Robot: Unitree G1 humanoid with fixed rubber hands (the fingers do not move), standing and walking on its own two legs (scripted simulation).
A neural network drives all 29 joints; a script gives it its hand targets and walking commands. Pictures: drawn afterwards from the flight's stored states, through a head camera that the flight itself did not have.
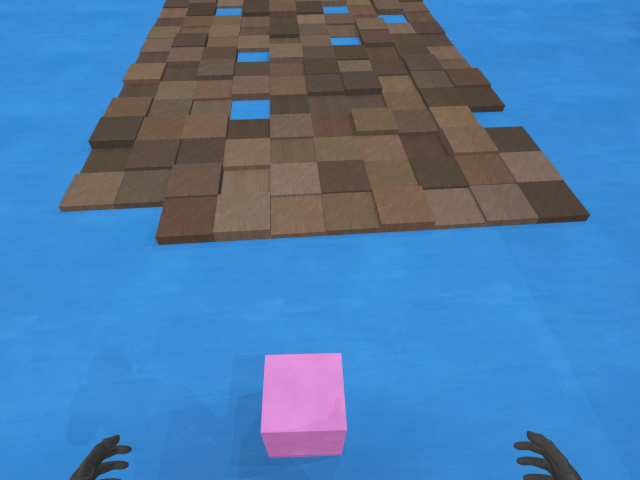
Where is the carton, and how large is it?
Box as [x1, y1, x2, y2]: [260, 353, 346, 457]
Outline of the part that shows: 340,353 265,355 260,432 269,457 341,454 346,432 346,421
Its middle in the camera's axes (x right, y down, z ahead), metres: -0.04 +0.46 +1.10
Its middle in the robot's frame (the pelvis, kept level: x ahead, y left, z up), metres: +0.42 +0.04 -0.65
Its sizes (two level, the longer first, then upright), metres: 0.210 0.200 0.250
